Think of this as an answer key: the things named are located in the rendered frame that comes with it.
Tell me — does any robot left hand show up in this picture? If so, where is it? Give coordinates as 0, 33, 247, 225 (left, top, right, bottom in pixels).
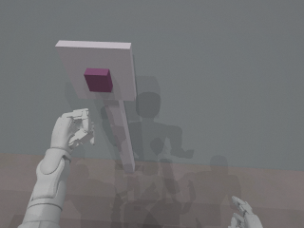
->
50, 108, 96, 155

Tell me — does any panel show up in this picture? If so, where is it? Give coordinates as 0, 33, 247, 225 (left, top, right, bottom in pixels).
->
55, 40, 137, 174

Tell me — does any robot right hand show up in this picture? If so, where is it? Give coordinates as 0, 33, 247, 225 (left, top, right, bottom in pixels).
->
228, 196, 263, 228

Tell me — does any button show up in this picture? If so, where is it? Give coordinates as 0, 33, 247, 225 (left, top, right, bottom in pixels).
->
84, 67, 113, 93

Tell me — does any robot left forearm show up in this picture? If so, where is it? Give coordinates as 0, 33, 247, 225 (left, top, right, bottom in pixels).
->
17, 147, 72, 228

